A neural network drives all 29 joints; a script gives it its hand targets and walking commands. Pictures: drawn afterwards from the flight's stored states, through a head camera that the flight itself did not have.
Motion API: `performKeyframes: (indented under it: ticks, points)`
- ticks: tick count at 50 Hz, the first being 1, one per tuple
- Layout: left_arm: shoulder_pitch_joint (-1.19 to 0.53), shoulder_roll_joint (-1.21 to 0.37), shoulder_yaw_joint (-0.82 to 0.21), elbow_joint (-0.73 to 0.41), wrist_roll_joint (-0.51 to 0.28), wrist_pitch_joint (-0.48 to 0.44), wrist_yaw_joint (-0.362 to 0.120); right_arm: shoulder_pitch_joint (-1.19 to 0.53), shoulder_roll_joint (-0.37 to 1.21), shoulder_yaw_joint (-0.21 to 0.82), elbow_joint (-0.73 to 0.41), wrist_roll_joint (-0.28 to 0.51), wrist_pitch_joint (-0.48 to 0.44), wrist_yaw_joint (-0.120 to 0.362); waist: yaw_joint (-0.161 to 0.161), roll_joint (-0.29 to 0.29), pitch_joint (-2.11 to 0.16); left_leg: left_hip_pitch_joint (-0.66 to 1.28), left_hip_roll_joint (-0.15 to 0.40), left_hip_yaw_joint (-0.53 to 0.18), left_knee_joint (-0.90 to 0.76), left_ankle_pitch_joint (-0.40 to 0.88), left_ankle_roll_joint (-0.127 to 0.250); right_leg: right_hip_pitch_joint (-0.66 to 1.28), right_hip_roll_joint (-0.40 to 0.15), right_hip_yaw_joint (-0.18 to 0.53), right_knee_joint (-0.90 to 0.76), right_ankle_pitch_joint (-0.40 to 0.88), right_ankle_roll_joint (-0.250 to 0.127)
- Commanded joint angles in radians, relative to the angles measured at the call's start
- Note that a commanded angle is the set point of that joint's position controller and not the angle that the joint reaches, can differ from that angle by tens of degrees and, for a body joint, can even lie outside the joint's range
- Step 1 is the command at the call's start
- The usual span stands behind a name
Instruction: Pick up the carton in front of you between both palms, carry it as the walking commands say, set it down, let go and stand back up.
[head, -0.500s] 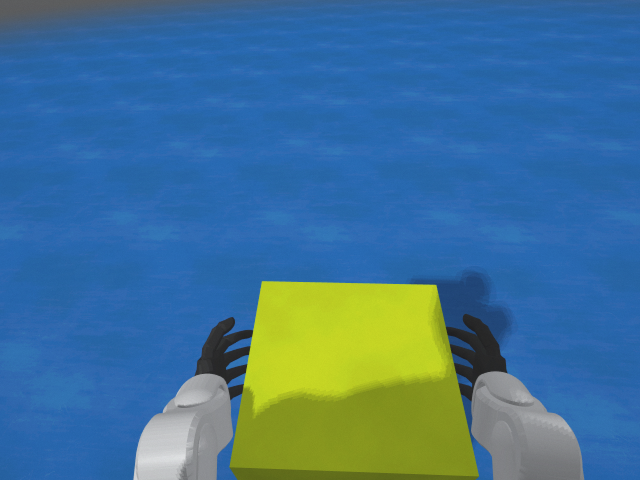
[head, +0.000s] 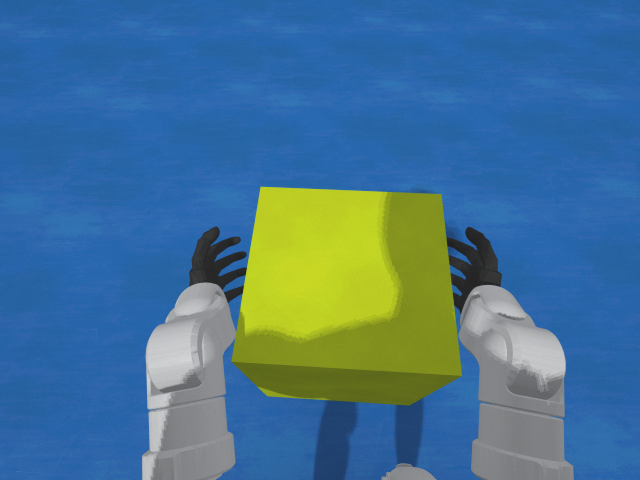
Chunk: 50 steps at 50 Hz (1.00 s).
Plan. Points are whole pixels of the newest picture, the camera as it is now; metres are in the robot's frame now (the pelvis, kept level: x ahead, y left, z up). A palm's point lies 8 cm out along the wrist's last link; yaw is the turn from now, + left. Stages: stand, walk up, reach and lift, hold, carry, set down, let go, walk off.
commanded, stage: carry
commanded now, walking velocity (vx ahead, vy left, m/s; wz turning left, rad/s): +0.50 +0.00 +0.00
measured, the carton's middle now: (343, 308) +0.35 -0.01 +0.01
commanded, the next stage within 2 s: none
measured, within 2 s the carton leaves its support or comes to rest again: neither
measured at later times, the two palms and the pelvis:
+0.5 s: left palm (250, 139) +0.59 +0.12 +0.09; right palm (439, 130) +0.62 -0.18 +0.09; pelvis +0.38 -0.05 +0.01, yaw +3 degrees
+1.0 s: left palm (237, 40) +0.95 +0.18 +0.08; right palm (378, 36) +0.94 -0.12 +0.09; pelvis +0.72 +0.03 +0.01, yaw +0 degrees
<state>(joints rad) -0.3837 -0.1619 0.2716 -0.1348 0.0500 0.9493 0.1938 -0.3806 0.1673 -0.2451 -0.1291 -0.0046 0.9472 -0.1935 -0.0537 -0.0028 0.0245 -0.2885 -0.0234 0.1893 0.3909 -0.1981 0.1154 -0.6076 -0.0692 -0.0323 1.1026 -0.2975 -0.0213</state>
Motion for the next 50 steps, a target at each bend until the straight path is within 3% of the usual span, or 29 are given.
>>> performKeyframes:
  ticks: [1,5,9,11,12,13,14,15,16,18,19,21,24,28,34,36,37,38,39,40,41,42,43,44,46,50]
  points:
    - [-0.359,-0.752,-0.653,-0.076,-0.128,0.014,-0.023,-0.375,0.764,0.683,-0.104,0.171,0.016,0.055,0.035,0.116,-0.393,0.416,0.262,-0.216,-0.134,0.491,0.054,-0.068,-0.017,-0.053,-0.189,0.084,0.027]
    - [-0.206,-0.809,-0.749,-0.200,-0.187,0.052,-0.048,-0.155,0.777,0.672,-0.197,0.161,0.054,0.071,0.038,0.138,-0.325,0.456,0.208,-0.107,-0.156,0.619,0.010,-0.033,0.010,-0.131,-0.435,0.227,0.038]
    - [-0.060,-0.776,-0.776,-0.340,-0.210,0.099,-0.053,0.037,0.734,0.655,-0.302,0.142,0.098,0.066,0.030,0.153,-0.271,0.522,0.194,-0.045,-0.122,0.814,-0.010,0.042,0.065,-0.209,-0.628,0.327,0.020]
    - [0.005,-0.755,-0.789,-0.402,-0.226,0.120,-0.060,0.095,0.718,0.666,-0.362,0.144,0.119,0.066,0.044,0.188,-0.303,0.486,0.199,-0.012,0.015,0.942,-0.042,0.228,0.108,-0.253,-0.676,0.316,0.003]
    - [0.032,-0.748,-0.790,-0.431,-0.229,0.130,-0.065,0.116,0.711,0.679,-0.394,0.150,0.130,0.069,0.060,0.170,-0.343,0.413,0.188,0.029,0.165,0.906,-0.070,0.405,0.122,-0.266,-0.734,0.326,-0.006]
    - [0.065,-0.739,-0.783,-0.454,-0.227,0.141,-0.070,0.117,0.698,0.697,-0.430,0.157,0.139,0.071,0.079,0.114,-0.397,0.250,0.166,0.022,0.344,0.658,-0.090,0.623,0.049,-0.185,-0.724,0.296,-0.013]
    - [0.069,-0.701,-0.770,-0.464,-0.216,0.151,-0.072,0.095,0.684,0.719,-0.473,0.167,0.153,0.073,0.085,-0.093,-0.503,-0.051,0.096,-0.026,0.644,0.255,-0.117,0.899,-0.263,0.246,-0.672,0.286,-0.126]
    - [0.098,-0.704,-0.771,-0.452,-0.227,0.157,-0.074,0.101,0.664,0.732,-0.498,0.172,0.165,0.078,0.091,-0.279,-0.506,-0.291,-0.031,-0.106,0.892,-0.268,-0.129,0.971,-0.378,0.528,-0.807,0.311,-0.250]
    - [0.118,-0.714,-0.777,-0.475,-0.229,0.160,-0.081,0.092,0.681,0.756,-0.510,0.186,0.169,0.083,0.082,-0.214,-0.457,-0.374,0.042,-0.194,0.992,-0.263,-0.099,0.916,-0.368,0.456,-0.812,0.341,-0.257]
    - [0.102,-0.744,-0.784,-0.498,-0.229,0.157,-0.096,0.077,0.719,0.772,-0.510,0.190,0.166,0.097,0.076,-0.051,-0.376,-0.354,0.126,-0.206,0.901,-0.176,-0.081,0.732,-0.303,0.269,-0.842,0.392,-0.191]
    - [0.096,-0.742,-0.791,-0.499,-0.229,0.156,-0.101,0.091,0.730,0.775,-0.496,0.185,0.163,0.101,0.069,-0.028,-0.348,-0.325,0.152,-0.207,0.818,-0.134,-0.087,0.651,-0.279,0.201,-0.880,0.313,-0.155]
    - [0.118,-0.718,-0.799,-0.489,-0.226,0.155,-0.108,0.133,0.722,0.773,-0.466,0.162,0.159,0.101,0.065,-0.062,-0.316,-0.288,0.152,-0.165,0.703,-0.071,-0.103,0.578,-0.237,0.107,-0.929,0.213,-0.121]
    - [0.168,-0.653,-0.787,-0.468,-0.218,0.162,-0.111,0.178,0.680,0.762,-0.447,0.132,0.162,0.087,0.064,-0.103,-0.239,-0.333,0.156,-0.110,0.536,0.015,-0.141,0.551,-0.210,0.030,-0.997,0.173,-0.127]
    - [0.181,-0.584,-0.764,-0.476,-0.213,0.174,-0.095,0.181,0.630,0.755,-0.462,0.129,0.176,0.064,0.067,-0.113,-0.151,-0.379,0.146,-0.046,0.334,0.139,-0.155,0.588,-0.169,-0.049,-1.002,0.309,-0.104]
    - [0.162,-0.504,-0.723,-0.466,-0.195,0.192,-0.052,0.140,0.539,0.730,-0.477,0.141,0.201,0.035,0.074,-0.146,-0.064,-0.306,0.102,0.019,0.134,0.219,-0.108,0.640,-0.158,-0.116,-0.977,0.500,-0.083]
    - [0.144,-0.502,-0.730,-0.476,-0.200,0.194,-0.043,0.137,0.529,0.717,-0.477,0.146,0.203,0.031,0.069,-0.172,-0.110,-0.174,0.068,0.049,0.107,0.202,-0.088,0.672,-0.162,-0.148,-0.874,0.733,-0.061]
    - [0.134,-0.502,-0.737,-0.486,-0.205,0.195,-0.041,0.145,0.529,0.711,-0.472,0.146,0.202,0.029,0.059,-0.180,-0.169,-0.054,0.033,0.084,0.100,0.169,-0.084,0.678,-0.150,-0.183,-0.747,0.839,-0.041]
    - [0.127,-0.503,-0.746,-0.497,-0.209,0.195,-0.040,0.161,0.529,0.702,-0.461,0.144,0.200,0.028,0.038,-0.134,-0.243,0.140,-0.003,0.112,0.053,0.113,-0.083,0.621,-0.104,-0.231,-0.533,0.829,-0.013]
    - [0.120,-0.503,-0.754,-0.501,-0.212,0.195,-0.039,0.174,0.531,0.696,-0.465,0.140,0.201,0.029,0.024,-0.035,-0.331,0.356,0.134,-0.068,0.039,-0.021,-0.077,0.453,-0.083,-0.196,-0.305,0.560,0.008]
    - [0.141,-0.525,-0.768,-0.527,-0.216,0.196,-0.041,0.155,0.533,0.698,-0.459,0.153,0.196,0.031,0.031,0.262,-0.459,0.608,0.446,-0.601,-0.088,-0.251,0.085,0.130,0.045,-0.143,0.051,0.210,0.059]
    - [0.123,-0.537,-0.778,-0.541,-0.224,0.194,-0.047,0.193,0.576,0.712,-0.455,0.172,0.191,0.042,0.037,0.297,-0.427,0.545,0.469,-0.741,-0.207,-0.052,0.106,0.023,0.089,-0.019,0.215,-0.135,0.037]
    - [0.121,-0.603,-0.801,-0.518,-0.224,0.187,-0.056,0.175,0.616,0.719,-0.472,0.176,0.183,0.056,0.038,0.221,-0.403,0.487,0.436,-0.572,-0.166,0.113,0.081,0.012,0.010,0.048,0.271,-0.119,0.007]
    - [0.121,-0.655,-0.806,-0.514,-0.221,0.177,-0.067,0.163,0.666,0.732,-0.476,0.183,0.173,0.070,0.039,0.112,-0.396,0.420,0.408,-0.467,-0.137,0.226,0.054,0.020,-0.022,0.053,0.245,-0.072,-0.001]
    - [0.119,-0.700,-0.807,-0.497,-0.217,0.167,-0.078,0.139,0.705,0.744,-0.480,0.182,0.163,0.084,0.046,0.053,-0.365,0.335,0.380,-0.372,-0.147,0.236,0.021,0.035,-0.057,0.051,0.172,-0.019,-0.004]
    - [0.134,-0.740,-0.814,-0.478,-0.197,0.153,-0.092,0.132,0.734,0.763,-0.479,0.185,0.149,0.108,0.053,0.097,-0.356,0.243,0.332,-0.263,-0.201,0.106,-0.024,0.085,-0.065,0.021,0.055,0.059,0.002]
    - [0.199,-0.721,-0.808,-0.457,-0.153,0.145,-0.086,0.182,0.682,0.768,-0.476,0.183,0.144,0.127,0.048,0.143,-0.274,0.219,0.303,-0.171,-0.292,-0.011,-0.015,0.026,-0.067,-0.048,-0.145,0.150,0.037]
